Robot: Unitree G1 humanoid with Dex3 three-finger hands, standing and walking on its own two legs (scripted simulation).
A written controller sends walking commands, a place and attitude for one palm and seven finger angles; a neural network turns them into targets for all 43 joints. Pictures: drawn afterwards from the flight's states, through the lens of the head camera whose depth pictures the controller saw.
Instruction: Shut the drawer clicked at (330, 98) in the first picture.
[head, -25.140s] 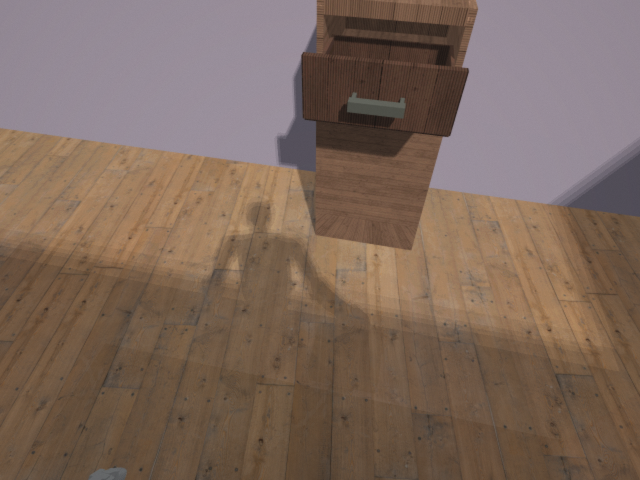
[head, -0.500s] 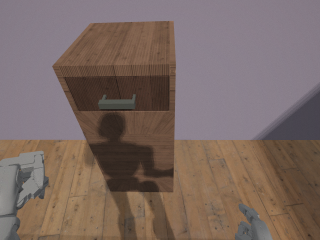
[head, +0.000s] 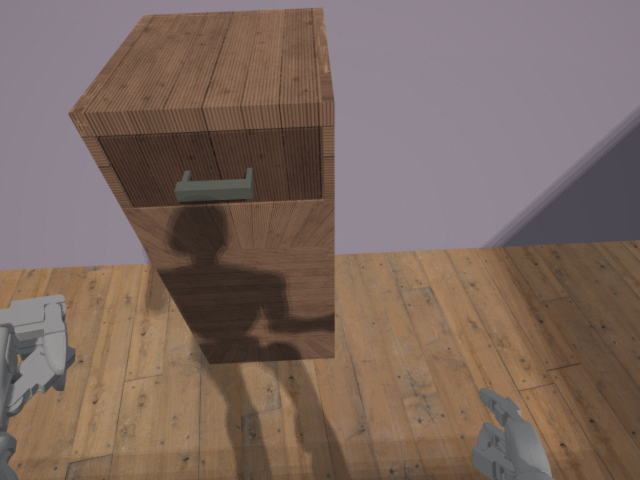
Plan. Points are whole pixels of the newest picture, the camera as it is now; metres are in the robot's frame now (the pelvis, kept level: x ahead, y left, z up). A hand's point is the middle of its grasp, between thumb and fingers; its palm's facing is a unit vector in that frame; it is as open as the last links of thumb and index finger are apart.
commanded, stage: step back with the hand held close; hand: left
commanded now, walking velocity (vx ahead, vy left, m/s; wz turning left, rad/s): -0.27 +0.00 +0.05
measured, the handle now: (216, 182) +0.58 +0.23 +0.03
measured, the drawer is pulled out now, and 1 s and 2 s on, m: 0.00 0.00 0.00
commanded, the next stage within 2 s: stop stepping back and stand still in 1.00 s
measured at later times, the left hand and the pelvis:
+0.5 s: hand out of the picture +0.10 +0.26 +0.15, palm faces +0.40 -0.78 -0.48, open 3.2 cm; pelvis -0.08 +0.01 -0.02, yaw +1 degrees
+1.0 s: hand out of the picture +0.04 +0.23 +0.15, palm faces +0.29 -0.84 -0.46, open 3.2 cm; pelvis -0.17 +0.00 -0.02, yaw +0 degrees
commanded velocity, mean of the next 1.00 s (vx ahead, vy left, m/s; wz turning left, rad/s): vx -0.33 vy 0.00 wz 0.03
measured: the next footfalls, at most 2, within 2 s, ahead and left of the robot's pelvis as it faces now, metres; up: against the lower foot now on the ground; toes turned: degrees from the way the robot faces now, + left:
right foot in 0.88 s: -0.20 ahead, -0.08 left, +0.00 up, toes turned +4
left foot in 1.42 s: -0.22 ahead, +0.13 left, +0.00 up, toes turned +5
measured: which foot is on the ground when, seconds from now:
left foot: down 0.00-1.00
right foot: down 0.00-0.66, up 0.68-0.86, down 0.88-1.00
